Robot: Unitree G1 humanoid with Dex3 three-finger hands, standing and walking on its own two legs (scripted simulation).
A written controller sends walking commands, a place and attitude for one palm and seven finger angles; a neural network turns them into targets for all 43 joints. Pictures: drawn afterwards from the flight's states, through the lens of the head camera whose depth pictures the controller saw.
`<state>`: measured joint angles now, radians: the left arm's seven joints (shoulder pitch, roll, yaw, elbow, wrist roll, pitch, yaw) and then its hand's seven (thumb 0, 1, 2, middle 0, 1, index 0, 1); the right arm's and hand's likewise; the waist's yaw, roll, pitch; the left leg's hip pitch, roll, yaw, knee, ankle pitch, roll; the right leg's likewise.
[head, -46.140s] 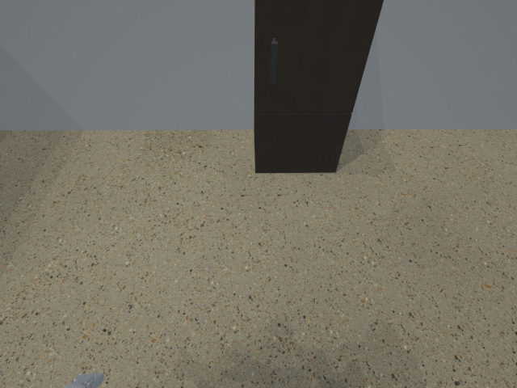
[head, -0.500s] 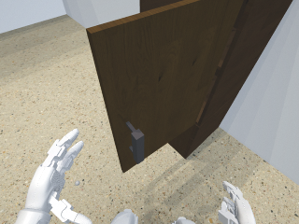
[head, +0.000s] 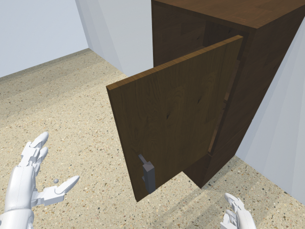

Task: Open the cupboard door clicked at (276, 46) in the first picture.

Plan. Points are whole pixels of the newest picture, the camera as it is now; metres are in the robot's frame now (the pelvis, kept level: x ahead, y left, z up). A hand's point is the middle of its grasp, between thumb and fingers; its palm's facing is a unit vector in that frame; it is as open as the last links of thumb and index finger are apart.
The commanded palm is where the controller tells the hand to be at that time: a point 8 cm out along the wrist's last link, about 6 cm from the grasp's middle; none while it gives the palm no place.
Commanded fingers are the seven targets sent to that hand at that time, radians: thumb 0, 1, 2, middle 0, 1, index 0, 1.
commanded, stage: draw the hand back to the body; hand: left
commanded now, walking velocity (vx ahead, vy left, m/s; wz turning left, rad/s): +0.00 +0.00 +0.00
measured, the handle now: (146, 173) +0.32 +0.06 -0.08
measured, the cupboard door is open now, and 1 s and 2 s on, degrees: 84 84 84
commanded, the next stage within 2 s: step back with the hand held close in 0.62 s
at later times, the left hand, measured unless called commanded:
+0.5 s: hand (43, 165) +0.19 +0.23 +0.17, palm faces +0.42 -0.81 -0.41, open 7.6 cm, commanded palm +0.14 +0.28 +0.19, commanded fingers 0.00 0.90 0.90 -0.20 -0.30 -0.20 -0.30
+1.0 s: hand (42, 168) +0.19 +0.23 +0.17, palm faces +0.35 -0.79 -0.50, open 7.4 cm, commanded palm +0.13 +0.28 +0.19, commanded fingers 0.00 0.90 0.90 -0.20 -0.30 -0.20 -0.30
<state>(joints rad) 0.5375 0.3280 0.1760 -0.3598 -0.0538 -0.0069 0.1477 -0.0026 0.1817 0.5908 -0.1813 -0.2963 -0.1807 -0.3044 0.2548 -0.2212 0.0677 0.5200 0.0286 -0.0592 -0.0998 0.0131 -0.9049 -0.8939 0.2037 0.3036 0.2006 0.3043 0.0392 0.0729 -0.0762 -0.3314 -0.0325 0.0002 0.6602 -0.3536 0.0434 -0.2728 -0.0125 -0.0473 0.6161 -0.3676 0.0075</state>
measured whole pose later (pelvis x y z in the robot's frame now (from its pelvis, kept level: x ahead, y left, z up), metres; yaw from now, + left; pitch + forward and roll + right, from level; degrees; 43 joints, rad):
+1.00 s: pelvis -0.02 -0.02 +0.02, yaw -1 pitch +0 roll -1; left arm 0.55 0.38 0.36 -0.42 -0.05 -0.14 0.11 0.01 0.89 0.90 -0.21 -0.30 -0.21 -0.31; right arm 0.17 -0.25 -0.01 0.58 0.01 -0.01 -0.09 0.01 -0.91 -0.89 0.20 0.30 0.20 0.30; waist 0.00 0.07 0.02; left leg -0.24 -0.01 0.00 0.46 -0.22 0.02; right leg -0.19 0.02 -0.04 0.42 -0.24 -0.02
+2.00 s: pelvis -0.17 +0.00 +0.00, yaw -1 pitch +5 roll -3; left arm 0.52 0.43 0.45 -0.55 -0.07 -0.21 0.16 0.01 0.89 0.90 -0.21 -0.30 -0.21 -0.31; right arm 0.14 -0.15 0.01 0.63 -0.03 -0.12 -0.04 0.01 -0.90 -0.89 0.20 0.30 0.20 0.30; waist 0.04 0.00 -0.03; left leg -0.54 0.05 0.05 0.35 0.10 0.03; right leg -0.12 0.07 -0.01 0.56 -0.50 -0.04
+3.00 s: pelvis -0.29 +0.01 +0.02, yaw -1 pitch -1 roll -1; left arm 0.50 0.36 0.37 -0.41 -0.03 -0.16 0.15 0.02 0.89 0.90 -0.21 -0.30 -0.21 -0.31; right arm 0.23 -0.19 0.02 0.64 0.00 -0.14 -0.09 0.01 -0.90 -0.89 0.20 0.30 0.20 0.30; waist 0.01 0.01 0.01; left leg -0.31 0.01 0.01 0.42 -0.10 0.01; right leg -0.14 0.01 -0.04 0.42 -0.26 0.00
